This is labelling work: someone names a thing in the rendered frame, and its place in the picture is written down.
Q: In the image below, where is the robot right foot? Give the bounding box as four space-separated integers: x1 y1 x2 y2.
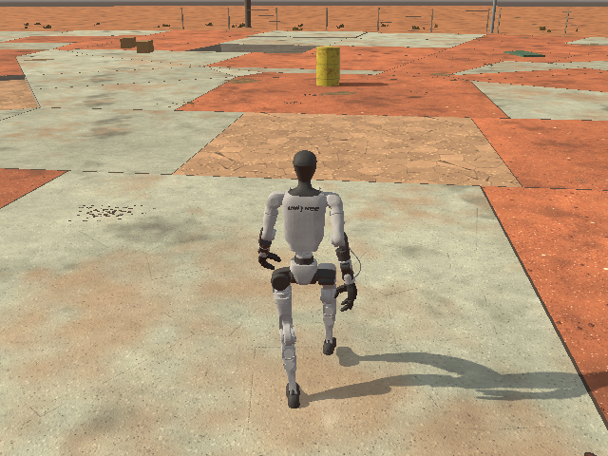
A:
323 337 336 355

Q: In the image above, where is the left robot forearm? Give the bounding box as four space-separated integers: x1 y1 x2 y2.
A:
258 227 272 257

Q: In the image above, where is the right robot upper arm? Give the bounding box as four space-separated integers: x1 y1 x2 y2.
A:
324 192 345 247

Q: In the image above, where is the left robot upper arm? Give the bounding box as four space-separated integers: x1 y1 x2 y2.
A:
261 191 285 241

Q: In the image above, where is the humanoid robot torso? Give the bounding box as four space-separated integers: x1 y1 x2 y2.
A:
282 187 327 285

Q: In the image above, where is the right robot forearm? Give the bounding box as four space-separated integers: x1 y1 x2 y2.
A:
335 232 355 285

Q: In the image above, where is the right robot hand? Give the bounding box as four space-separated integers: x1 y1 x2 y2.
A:
334 283 357 312

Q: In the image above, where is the left robot hand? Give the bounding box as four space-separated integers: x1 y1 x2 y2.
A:
258 252 281 270

